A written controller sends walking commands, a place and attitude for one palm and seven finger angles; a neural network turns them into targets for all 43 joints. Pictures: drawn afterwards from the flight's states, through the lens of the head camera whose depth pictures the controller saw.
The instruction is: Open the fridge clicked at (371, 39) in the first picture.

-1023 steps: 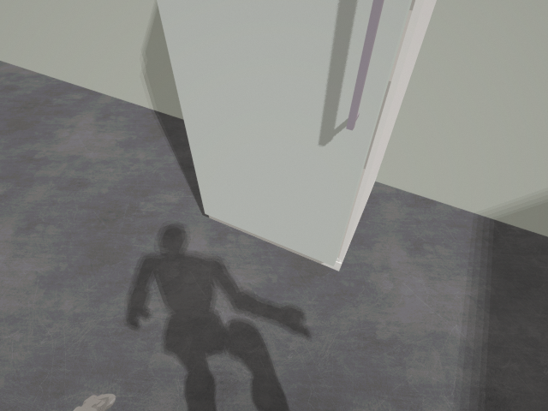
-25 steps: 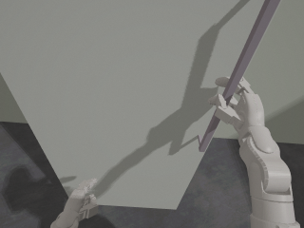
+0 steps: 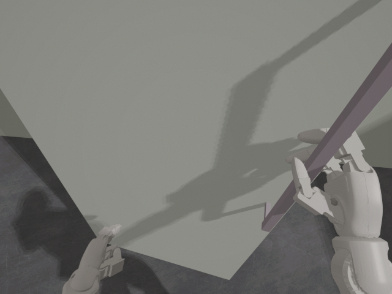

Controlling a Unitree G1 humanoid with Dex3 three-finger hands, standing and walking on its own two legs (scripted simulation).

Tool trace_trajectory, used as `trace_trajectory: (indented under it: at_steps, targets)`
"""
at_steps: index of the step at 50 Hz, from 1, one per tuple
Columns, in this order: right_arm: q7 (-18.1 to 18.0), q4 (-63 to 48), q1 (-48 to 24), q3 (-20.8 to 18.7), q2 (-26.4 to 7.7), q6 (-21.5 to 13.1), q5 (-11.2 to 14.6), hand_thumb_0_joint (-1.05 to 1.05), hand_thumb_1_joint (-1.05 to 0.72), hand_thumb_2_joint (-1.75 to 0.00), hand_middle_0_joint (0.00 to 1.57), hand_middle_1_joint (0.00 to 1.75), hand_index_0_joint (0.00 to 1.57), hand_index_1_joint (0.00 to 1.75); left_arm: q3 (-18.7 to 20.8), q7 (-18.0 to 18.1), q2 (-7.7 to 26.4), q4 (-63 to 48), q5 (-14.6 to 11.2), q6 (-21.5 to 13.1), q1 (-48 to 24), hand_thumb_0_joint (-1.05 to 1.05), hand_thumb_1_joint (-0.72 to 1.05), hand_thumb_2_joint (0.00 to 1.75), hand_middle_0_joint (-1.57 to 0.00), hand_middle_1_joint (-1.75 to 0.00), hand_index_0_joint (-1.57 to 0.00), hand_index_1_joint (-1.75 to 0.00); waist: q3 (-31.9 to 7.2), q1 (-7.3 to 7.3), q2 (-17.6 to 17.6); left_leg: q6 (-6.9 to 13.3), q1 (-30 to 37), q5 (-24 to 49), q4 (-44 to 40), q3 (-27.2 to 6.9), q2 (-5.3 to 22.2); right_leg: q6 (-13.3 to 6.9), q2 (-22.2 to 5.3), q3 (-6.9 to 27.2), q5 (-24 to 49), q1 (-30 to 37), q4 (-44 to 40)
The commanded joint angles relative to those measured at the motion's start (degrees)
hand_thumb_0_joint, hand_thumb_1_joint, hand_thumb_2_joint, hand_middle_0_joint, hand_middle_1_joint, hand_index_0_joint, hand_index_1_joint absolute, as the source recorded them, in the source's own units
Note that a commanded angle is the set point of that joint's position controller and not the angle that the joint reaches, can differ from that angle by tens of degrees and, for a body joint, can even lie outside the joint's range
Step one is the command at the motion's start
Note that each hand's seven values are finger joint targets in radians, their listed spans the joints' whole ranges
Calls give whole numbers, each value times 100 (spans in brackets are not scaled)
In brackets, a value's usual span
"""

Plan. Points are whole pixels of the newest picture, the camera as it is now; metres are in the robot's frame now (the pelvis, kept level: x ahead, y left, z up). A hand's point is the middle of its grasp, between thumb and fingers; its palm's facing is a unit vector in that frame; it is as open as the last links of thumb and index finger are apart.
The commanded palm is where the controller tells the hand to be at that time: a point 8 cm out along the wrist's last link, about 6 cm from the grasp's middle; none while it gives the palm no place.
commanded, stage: walk backward, drawing the door open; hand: right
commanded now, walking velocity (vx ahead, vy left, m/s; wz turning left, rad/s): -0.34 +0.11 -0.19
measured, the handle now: (314, 152) +0.28 -0.13 +0.23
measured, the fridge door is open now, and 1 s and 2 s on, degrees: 12 34 57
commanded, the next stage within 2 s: none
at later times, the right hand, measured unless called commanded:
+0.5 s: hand (290, 265) +0.14 -0.08 +0.20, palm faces +0.10 +0.96 -0.25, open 7.1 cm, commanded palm +0.10 -0.13 +0.21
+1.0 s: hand out of the picture +0.05 +0.00 +0.20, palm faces +0.42 +0.89 -0.17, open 6.8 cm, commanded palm +0.00 -0.04 +0.20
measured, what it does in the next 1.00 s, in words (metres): steps to the left, turning right: right foot, then left foot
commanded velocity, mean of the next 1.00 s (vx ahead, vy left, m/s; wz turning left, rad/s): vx -0.20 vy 0.31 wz -0.58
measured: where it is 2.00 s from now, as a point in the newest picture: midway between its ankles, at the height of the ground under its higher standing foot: outside the picture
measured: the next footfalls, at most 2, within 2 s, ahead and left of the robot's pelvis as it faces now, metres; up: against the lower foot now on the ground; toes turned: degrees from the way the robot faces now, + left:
right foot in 0.50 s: -0.16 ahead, -0.13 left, +0.00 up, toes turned -14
left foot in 0.72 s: -0.03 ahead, +0.19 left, +0.00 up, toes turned -20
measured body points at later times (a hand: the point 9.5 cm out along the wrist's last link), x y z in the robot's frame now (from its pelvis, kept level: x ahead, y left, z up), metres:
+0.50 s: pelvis -0.12 +0.04 -0.01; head -0.07 +0.05 +0.44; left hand +0.07 +0.24 -0.10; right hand +0.13 -0.13 +0.21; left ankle -0.03 +0.07 -0.74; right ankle -0.19 -0.12 -0.74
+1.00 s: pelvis -0.17 +0.22 -0.01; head -0.11 +0.17 +0.44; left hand +0.11 +0.32 -0.08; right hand +0.02 -0.05 +0.21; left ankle -0.07 +0.21 -0.74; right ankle -0.26 +0.16 -0.72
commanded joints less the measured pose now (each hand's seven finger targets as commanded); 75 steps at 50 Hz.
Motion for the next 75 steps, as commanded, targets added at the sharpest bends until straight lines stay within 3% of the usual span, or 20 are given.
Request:
trace_trajectory:
  at_steps: [1, 4, 7, 16, 22, 23, 25, 28, 31, 35, 38, 46, 50, 53, 55, 59, 64, 67, 69, 75]
  targets:
    - [-126, -1059, -696, -447, -290, -846, -244, 0, -90, -90, 45, 140, 45, 140, 186, 1, 355, -839, 85, -335, -460, 0, 90, 90, -20, -30, -20, -30, -1040, 66, -89, -104, -120, 1087, -119, -338, 467, -301, -1488, 1027, 5594, 1004, 40]
    - [-154, -1138, -873, -577, -402, -1041, -248, 0, -90, -90, 45, 140, 45, 140, 204, -2, 318, -819, 58, -415, -415, 0, 90, 90, -20, -30, -20, -30, -1287, 94, 371, 12, 697, 3370, -677, -561, 853, -99, -1155, 752, 4875, 516, 615]
    - [-182, -803, -978, -878, -561, -1270, -174, 0, -90, -90, 45, 140, 45, 140, 294, -10, 197, -887, 9, -548, -401, 0, 90, 90, -20, -30, -20, -30, -1272, -80, 1620, 375, 1445, 6100, -907, -1449, 2243, 56, -102, 420, -975, -1316, 2270]
    - [-320, -1279, -1487, -600, -342, -1130, -381, 0, -90, -90, 45, 140, 45, 140, 108, 90, -102, -753, 241, -773, -455, 0, 90, 90, -20, -30, -20, -30, -1137, -22, 1277, 751, 620, 1758, -1605, -350, 1880, 100, -193, -325, -854, -948, 2349]
    - [-223, -1335, -2128, -23, -81, -987, -410, 0, -90, -90, 45, 140, 45, 140, 248, 71, -37, -717, 134, -1036, -113, 0, 90, 90, -20, -30, -20, -30, -1255, 179, 1215, 505, 866, 1668, -1003, 243, 1480, 117, -415, -636, 135, -224, -84]
    - [-189, -1378, -2398, 97, -23, -974, -388, 0, -90, -90, 45, 140, 45, 140, 315, 64, 9, -734, 97, -1064, 115, 0, 90, 90, -20, -30, -20, -30, -1357, 359, 925, 302, 518, 1740, -228, 393, 1253, 48, -526, -472, 746, 415, -783]
    - [-79, -1371, -2928, 334, 5, -1075, -390, 0, -90, -90, 45, 140, 45, 140, 453, -27, 327, -886, 82, -1194, -6, 0, 90, 90, -20, -30, -20, -30, -848, 312, -1010, -357, -2035, -902, 2333, 513, 268, -896, -2715, 2523, 4485, 1732, -1276]
    - [28, -1502, -3452, -110, -287, -1286, -643, 0, -90, -90, 45, 140, 45, 140, 515, -132, 161, -626, 156, -1345, -512, 0, 90, 90, -20, -30, -20, -30, -550, 257, -674, -265, -2357, -1509, 3656, -1052, 596, -1322, -3177, 2895, 4870, 1045, -600]
    - [-42, -861, -3482, 212, 290, -1152, -479, 0, -90, -90, 45, 140, 45, 140, 545, -202, 229, -336, 2, -1488, -572, 0, 90, 90, -20, -30, -20, -30, -656, 185, -382, -207, -117, -685, 1891, -427, 318, -582, -2140, 1290, 2797, -230, -378]
    - [68, -597, -4062, 267, 183, -1092, -458, 0, -90, -90, 45, 140, 45, 140, 439, -223, 172, -323, -136, -1467, -675, 0, 90, 90, -20, -30, -20, -30, -643, 119, -423, -300, 1439, 599, -804, -118, 301, -258, -1376, 1054, 1089, -704, 30]
    - [78, -736, -3595, -434, -413, -1003, -404, 0, -90, -90, 45, 140, 45, 140, 608, -197, 37, -451, -126, -1367, -632, 0, 90, 90, -20, -30, -20, -30, -1134, -30, 2700, 580, 903, 886, -1726, -1690, 2050, 180, 13, 135, -1511, -1048, 3454]
    - [-110, -872, -3413, -61, -9, -1096, -556, 0, -90, -90, 45, 140, 45, 140, 350, -39, -111, -536, 170, -1166, -622, 0, 90, 90, -20, -30, -20, -30, -1324, -32, 1506, 1006, 1252, 1639, -1461, -620, 1880, 121, -156, -504, -1319, -588, 1786]
    - [-55, -846, -3566, 316, 23, -1041, -523, 0, -90, -90, 45, 140, 45, 140, 432, -9, 43, -518, 13, -1200, -41, 0, 90, 90, -20, -30, -20, -30, -1529, 373, 452, 386, 835, 2089, -91, 33, 1181, 41, -605, -609, 760, 908, -1728]
    - [22, -1004, -4123, -43, -317, -1214, -546, 0, -90, -90, 45, 140, 45, 140, 457, -52, 136, -703, 241, -1249, -531, 0, 90, 90, -20, -30, -20, -30, -622, 426, -1223, -240, -2347, -1192, 3512, -705, 444, -1028, -3527, 3205, 5126, 1974, -1227]
    - [3, -542, -3534, -380, -267, -1236, -719, 0, -90, -90, 45, 140, 45, 140, 558, -83, 314, -360, 79, -1230, -513, 0, 90, 90, -20, -30, -20, -30, -401, 225, -82, -166, -2747, -974, 3708, -1009, 509, -1087, -3265, 2263, 4672, 1786, -652]
    - [28, -408, -3813, 140, 238, -1050, -507, 0, -90, -90, 45, 140, 45, 140, 673, -161, 431, -135, -39, -1384, -376, 0, 90, 90, -20, -30, -20, -30, -767, 204, -712, -236, -702, -687, 1918, -243, 290, -506, -2174, 884, 3644, 914, -448]
    - [0, -305, -4077, -329, -176, -1094, -340, 0, -90, -90, 45, 140, 45, 140, 576, -178, 343, -262, -206, -1386, -540, 0, 90, 90, -20, -30, -20, -30, -673, 161, -1180, -427, 1059, -45, -466, 113, 153, -356, -1823, 1054, 2595, 87, -26]
    - [-78, -219, -3968, -1225, -1226, -1127, -328, 0, -90, -90, 45, 140, 45, 140, 477, -119, 12, -297, -256, -1410, -566, 0, 90, 90, -20, -30, -20, -30, -839, 71, 1515, 297, 1730, 3244, -1511, -445, 1556, 233, -112, -37, -1405, -1154, 2887]
    - [-168, -616, -3875, -1675, -1298, -1075, -163, 0, -90, -90, 45, 140, 45, 140, 622, -35, 115, -243, -136, -1394, -568, 0, 90, 90, -20, -30, -20, -30, -1185, 49, 2949, 979, 962, 3780, -1257, -1605, 2498, 327, -188, 438, -1762, -1472, 5068]
    - [-389, -607, -3380, -1344, -843, -1147, -179, 0, -90, -90, 45, 140, 45, 140, 364, 115, -90, -384, 40, -961, -758, 0, 90, 90, -20, -30, -20, -30, -1224, 83, 1472, 887, 1275, 3514, -499, -133, 2024, 223, -237, -463, -1121, -890, 1734]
